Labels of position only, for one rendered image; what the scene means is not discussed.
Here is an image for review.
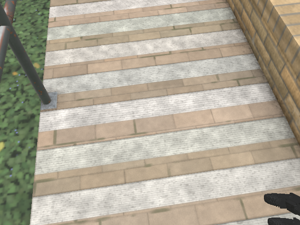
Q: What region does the robot right hand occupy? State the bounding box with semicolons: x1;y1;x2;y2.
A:
263;192;300;225

